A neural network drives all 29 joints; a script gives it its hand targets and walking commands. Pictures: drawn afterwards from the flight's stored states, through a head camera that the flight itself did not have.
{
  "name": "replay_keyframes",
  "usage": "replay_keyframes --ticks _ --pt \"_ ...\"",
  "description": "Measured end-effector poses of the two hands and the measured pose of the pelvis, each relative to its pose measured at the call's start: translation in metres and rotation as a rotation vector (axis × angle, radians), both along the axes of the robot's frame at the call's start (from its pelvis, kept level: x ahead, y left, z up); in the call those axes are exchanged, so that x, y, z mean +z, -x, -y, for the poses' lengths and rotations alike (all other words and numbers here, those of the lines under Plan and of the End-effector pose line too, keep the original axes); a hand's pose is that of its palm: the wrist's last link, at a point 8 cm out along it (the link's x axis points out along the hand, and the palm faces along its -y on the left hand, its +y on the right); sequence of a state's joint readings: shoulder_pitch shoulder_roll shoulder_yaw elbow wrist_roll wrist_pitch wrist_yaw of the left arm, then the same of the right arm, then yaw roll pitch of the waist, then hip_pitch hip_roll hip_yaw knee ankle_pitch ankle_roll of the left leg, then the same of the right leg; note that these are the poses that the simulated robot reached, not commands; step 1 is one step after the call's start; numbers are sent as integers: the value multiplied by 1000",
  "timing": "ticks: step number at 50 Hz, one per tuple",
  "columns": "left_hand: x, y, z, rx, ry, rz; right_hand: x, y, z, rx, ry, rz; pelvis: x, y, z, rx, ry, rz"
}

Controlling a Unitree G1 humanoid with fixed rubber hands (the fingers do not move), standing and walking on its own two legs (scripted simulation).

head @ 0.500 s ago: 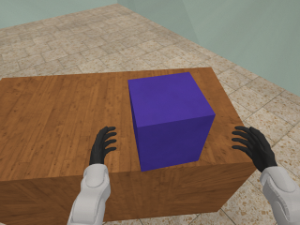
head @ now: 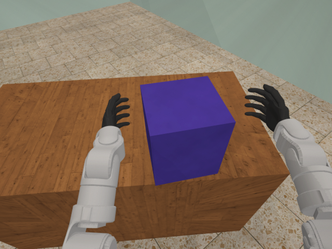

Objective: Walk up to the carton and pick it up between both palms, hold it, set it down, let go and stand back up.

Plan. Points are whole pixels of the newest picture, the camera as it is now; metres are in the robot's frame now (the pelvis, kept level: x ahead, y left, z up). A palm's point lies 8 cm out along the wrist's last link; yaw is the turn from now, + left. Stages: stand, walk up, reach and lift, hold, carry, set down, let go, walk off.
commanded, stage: reach and lift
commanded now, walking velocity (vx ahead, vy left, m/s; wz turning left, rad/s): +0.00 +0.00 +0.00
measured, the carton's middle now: (181, 131) +0.45 -0.01 +0.00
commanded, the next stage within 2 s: none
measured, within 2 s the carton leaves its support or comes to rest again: neither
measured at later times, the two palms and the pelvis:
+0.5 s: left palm (102, 99) +0.39 +0.18 +0.18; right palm (265, 87) +0.42 -0.20 +0.19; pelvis +0.01 +0.00 +0.00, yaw +0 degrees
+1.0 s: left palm (118, 129) +0.39 +0.16 +0.07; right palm (264, 111) +0.43 -0.23 +0.11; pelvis +0.01 +0.00 +0.00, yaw +0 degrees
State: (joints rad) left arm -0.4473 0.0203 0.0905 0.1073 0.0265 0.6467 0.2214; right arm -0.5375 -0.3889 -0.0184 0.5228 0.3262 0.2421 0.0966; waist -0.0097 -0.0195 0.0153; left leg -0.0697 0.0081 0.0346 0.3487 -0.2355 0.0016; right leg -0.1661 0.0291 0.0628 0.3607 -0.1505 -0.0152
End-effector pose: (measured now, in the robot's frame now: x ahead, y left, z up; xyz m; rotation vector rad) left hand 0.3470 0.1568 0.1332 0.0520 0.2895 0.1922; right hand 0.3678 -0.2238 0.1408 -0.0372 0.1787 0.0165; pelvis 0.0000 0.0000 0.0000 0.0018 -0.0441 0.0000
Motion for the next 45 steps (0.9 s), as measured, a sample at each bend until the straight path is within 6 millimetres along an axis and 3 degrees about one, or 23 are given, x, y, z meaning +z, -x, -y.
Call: replay_keyframes --ticks 8,14,20,25,29,37,45 --pt "-1 -18 -15 19 -19 -14 7 -24 -11 14 -20 12 0 -16 -4 0 6 -22" --pt "16 -25 -24 30 -35 19 27 -38 -23 36 -28 55 0 -18 -5 0 6 -24" --pt "44 -32 -23 32 -47 67 40 -49 -20 19 -32 30 0 -13 -3 0 5 -18" --pt "47 -43 -20 30 -60 17 45 -56 -22 21 -34 -1 0 -9 0 -1 3 -12" --pt "38 -47 -19 31 -59 -8 41 -60 -23 24 -31 -38 0 -8 2 -2 2 -11" --pt "-12 -42 -20 10 -37 -45 13 -58 -12 -13 -33 -81 0 -9 3 -2 3 -21" --pt "-44 -39 -12 -12 -7 14 -10 -57 -1 -21 1 -70 0 -10 3 -2 2 -50"
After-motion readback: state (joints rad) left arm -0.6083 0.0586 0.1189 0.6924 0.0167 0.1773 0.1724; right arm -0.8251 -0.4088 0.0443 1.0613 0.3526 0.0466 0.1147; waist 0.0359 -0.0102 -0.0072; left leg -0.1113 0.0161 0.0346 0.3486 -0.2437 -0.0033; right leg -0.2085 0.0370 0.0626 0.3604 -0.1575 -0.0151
